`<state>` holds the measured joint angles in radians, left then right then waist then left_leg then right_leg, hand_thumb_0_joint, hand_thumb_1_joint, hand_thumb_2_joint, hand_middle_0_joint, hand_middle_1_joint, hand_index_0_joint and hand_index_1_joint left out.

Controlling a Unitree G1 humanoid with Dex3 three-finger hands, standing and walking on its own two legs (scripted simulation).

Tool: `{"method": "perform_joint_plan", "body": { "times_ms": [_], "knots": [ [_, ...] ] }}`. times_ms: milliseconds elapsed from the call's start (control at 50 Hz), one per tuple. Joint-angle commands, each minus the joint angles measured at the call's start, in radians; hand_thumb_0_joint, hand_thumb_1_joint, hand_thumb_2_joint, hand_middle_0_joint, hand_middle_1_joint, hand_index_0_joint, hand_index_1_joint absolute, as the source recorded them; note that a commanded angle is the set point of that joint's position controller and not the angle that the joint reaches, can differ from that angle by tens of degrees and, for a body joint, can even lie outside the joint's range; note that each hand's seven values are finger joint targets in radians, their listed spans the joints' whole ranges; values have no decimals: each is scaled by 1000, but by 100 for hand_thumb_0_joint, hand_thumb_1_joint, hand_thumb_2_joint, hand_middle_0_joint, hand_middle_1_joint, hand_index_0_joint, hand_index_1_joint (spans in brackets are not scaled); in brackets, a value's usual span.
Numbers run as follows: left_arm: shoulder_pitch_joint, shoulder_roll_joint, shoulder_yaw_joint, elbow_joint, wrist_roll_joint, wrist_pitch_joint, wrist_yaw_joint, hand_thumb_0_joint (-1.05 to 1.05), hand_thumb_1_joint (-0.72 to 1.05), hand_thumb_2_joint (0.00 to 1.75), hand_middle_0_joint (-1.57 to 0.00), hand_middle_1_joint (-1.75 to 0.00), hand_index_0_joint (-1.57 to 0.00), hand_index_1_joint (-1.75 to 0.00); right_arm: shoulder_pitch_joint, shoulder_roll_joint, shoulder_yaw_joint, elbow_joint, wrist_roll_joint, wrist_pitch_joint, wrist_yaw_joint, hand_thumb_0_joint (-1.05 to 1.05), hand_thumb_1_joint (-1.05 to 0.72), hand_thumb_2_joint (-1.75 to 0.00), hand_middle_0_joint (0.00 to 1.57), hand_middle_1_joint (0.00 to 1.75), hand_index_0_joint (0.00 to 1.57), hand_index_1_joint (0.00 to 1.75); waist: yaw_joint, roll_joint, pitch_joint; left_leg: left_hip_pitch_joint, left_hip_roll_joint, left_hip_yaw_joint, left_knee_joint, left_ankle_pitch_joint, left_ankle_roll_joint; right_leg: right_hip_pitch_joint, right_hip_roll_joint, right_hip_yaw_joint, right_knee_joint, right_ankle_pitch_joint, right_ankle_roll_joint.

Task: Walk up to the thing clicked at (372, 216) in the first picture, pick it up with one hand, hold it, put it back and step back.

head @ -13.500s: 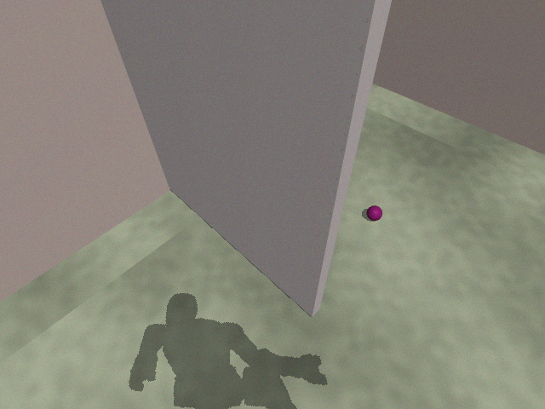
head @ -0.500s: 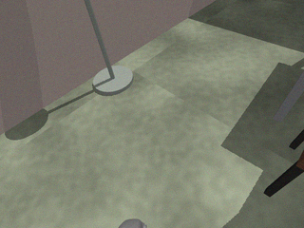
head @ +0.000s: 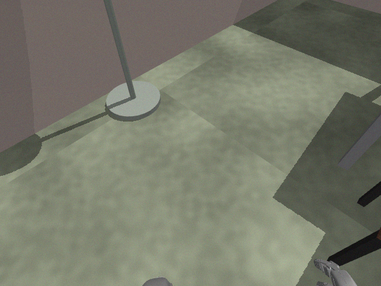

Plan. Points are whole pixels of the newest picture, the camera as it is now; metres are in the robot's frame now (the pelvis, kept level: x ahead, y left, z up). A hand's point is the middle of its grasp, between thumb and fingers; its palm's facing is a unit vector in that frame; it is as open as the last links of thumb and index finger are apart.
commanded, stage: walk up
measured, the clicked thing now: out of the picture -0.18 +1.02 -0.72
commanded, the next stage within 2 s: stand in 0.62 s
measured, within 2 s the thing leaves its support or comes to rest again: neither
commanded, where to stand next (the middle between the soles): +0.07 +0.00 m, yaw -1 degrees
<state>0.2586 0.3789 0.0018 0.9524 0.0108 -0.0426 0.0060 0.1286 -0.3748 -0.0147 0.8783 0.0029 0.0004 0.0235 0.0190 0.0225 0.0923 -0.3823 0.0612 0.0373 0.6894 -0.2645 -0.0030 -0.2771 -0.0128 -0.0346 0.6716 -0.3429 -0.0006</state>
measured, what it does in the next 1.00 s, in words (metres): stands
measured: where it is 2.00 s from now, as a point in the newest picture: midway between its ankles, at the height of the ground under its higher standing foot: outside the picture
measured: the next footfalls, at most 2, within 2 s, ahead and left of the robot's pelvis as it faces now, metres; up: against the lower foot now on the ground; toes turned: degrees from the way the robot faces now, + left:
none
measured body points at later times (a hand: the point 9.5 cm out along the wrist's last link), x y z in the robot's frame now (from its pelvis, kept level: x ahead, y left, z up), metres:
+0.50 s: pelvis +0.02 +0.01 +0.03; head +0.03 +0.00 +0.48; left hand +0.14 +0.31 -0.10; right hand +0.10 -0.30 -0.11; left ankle +0.07 +0.13 -0.72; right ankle +0.01 -0.13 -0.72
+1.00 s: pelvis +0.03 +0.01 +0.03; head +0.03 +0.02 +0.48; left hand +0.11 +0.31 -0.11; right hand +0.10 -0.29 -0.10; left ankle +0.07 +0.13 -0.72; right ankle +0.01 -0.13 -0.72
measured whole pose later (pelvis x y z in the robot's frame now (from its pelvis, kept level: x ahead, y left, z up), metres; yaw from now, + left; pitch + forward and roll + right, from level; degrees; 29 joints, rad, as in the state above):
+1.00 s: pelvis +0.03 +0.01 +0.03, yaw -2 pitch -2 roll +0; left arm 0.11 0.35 0.00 1.16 0.01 -0.01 -0.01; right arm 0.07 -0.34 -0.01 1.16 -0.01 -0.01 0.01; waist -0.01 0.00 0.04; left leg -0.16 0.03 0.08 0.32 -0.12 0.00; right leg -0.08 -0.03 0.00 0.31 -0.19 0.03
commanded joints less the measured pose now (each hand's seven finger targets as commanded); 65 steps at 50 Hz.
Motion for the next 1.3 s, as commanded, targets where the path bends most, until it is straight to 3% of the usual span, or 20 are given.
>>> {"method": "perform_joint_plan", "body": {
  "times_ms": [0, 20, 60, 120, 220, 300, 420, 540, 620, 700, 780, 940, 1000, 1060, 1140, 1200, 1280],
  "knots": [
    [-96, 269, 58, -55, 4, -26, 13, 0, 90, 90, -20, -30, -20, -30, -12, -201, -52, -2, 3, -10, -12, 0, -90, -90, 20, 30, 20, 30, -59, -41, -33, 200, 28, -80, -138, -85, 38, -199, -209, 255, -277, 12, -112],
    [-94, 247, 51, -37, -2, -30, 15, 0, 90, 90, -20, -30, -20, -30, -38, -210, -51, 12, 7, -19, -8, 0, -90, -90, 20, 30, 20, 30, -45, -26, -68, 209, 50, -106, -156, 21, 52, -137, -155, 189, -252, 98, -71],
    [-83, 235, 45, -8, -4, -32, 12, 0, 90, 90, -20, -30, -20, -30, -56, -209, -44, 35, 6, -29, -6, 0, -90, -90, 20, 30, 20, 30, -27, -69, -106, 210, 75, -119, -179, 123, 73, -56, -114, 140, -229, 195, -42],
    [-102, 233, 46, 23, -10, -28, 14, 0, 90, 90, -20, -30, -20, -30, -73, -204, -35, 76, 8, -30, -8, 0, -90, -90, 20, 30, 20, 30, -20, -56, -131, 214, 71, -91, -204, 227, 61, 42, -120, 131, -232, 306, -38],
    [-140, 214, 37, 63, -18, -14, 14, 0, 90, 90, -20, -30, -20, -30, -99, -200, -31, 133, 7, -27, -12, 0, -90, -90, 20, 30, 20, 30, -11, -42, -162, 264, 85, -89, -256, 283, 56, 101, -115, 113, -259, 327, -30],
    [-183, 208, 33, 88, -18, -5, 13, 0, 90, 90, -20, -30, -20, -30, -117, -204, -29, 169, 2, -24, -14, 0, -90, -90, 20, 30, 20, 30, -11, -21, -151, 275, 88, -87, -309, 279, 48, 125, -115, 108, -294, 316, -24],
    [-230, 208, 31, 119, -9, 4, 6, 0, 90, 90, -20, -30, -20, -30, -135, -198, -27, 206, -3, -22, -13, 0, -90, -90, 20, 30, 20, 30, -16, -19, -116, 259, 83, -85, -378, 136, 35, 130, -116, 117, -366, 231, -23],
    [-245, 206, 34, 137, -5, 7, 4, 0, 90, 90, -20, -30, -20, -30, -130, -198, -30, 221, -7, -26, -14, 0, -90, -90, 20, 30, 20, 30, -20, -15, -125, 276, 83, -80, -402, 135, 29, 142, -117, 112, -386, 250, -18],
    [-239, 190, 33, 147, -6, 11, 0, 0, 90, 90, -20, -30, -20, -30, -141, -194, -31, 222, -13, -34, -18, 0, -90, -90, 20, 30, 20, 30, -19, -25, -114, 278, 97, -99, -430, 149, 15, 135, -115, 112, -400, 197, -7],
    [-239, 184, 36, 142, -2, 6, 0, 0, 90, 90, -20, -30, -20, -30, -131, -193, -33, 222, -12, -38, -21, 0, -90, -90, 20, 30, 20, 30, -27, -16, -154, 313, 99, -85, -404, 253, 17, 162, -126, 116, -412, 268, -7],
    [-222, 188, 38, 144, -3, 5, 1, 0, 90, 90, -20, -30, -20, -30, -122, -189, -34, 223, -12, -39, -23, 0, -90, -90, 20, 30, 20, 30, -28, -14, -160, 332, 99, -78, -399, 286, 17, 163, -129, 114, -414, 299, -6],
    [-187, 180, 39, 147, 2, 14, -3, 0, 90, 90, -20, -30, -20, -30, -122, -194, -36, 217, -11, -34, -23, 0, -90, -90, 20, 30, 20, 30, -26, 3, -100, 278, 98, -106, -458, 58, 17, 128, -116, 104, -423, 182, -9],
    [-188, 177, 39, 142, 3, 11, -3, 0, 90, 90, -20, -30, -20, -30, -120, -188, -35, 215, -13, -35, -23, 0, -90, -90, 20, 30, 20, 30, -26, -16, -118, 301, 98, -102, -443, 111, 21, 126, -123, 107, -423, 196, -10],
    [-186, 179, 38, 139, 2, 10, -2, 0, 90, 90, -20, -30, -20, -30, -106, -186, -35, 217, -14, -34, -22, 0, -90, -90, 20, 30, 20, 30, -32, -23, -101, 293, 88, -98, -435, 100, 19, 111, -125, 111, -434, 176, -11],
    [-184, 183, 38, 131, 1, 9, -1, 0, 90, 90, -20, -30, -20, -30, -112, -182, -34, 213, -12, -36, -22, 0, -90, -90, 20, 30, 20, 30, -29, -27, -122, 314, 88, -91, -415, 194, 20, 121, -128, 110, -429, 220, -9],
    [-178, 179, 36, 131, 0, 10, -1, 0, 90, 90, -20, -30, -20, -30, -104, -184, -31, 218, -11, -34, -22, 0, -90, -90, 20, 30, 20, 30, -31, -22, -108, 302, 84, -91, -415, 156, 18, 119, -129, 113, -440, 204, -9],
    [-176, 186, 40, 127, 0, 12, 0, 0, 90, 90, -20, -30, -20, -30, -103, -184, -30, 216, -12, -34, -22, 0, -90, -90, 20, 30, 20, 30, -27, -13, -120, 307, 88, -91, -419, 203, 20, 139, -130, 110, -430, 231, -10]
  ]
}}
